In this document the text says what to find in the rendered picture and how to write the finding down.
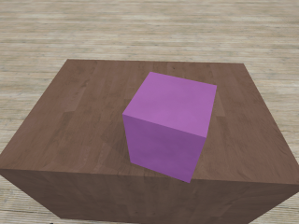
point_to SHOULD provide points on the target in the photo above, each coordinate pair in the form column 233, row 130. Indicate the pedestal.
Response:
column 71, row 155

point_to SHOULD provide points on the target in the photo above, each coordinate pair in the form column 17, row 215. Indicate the carton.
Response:
column 166, row 124

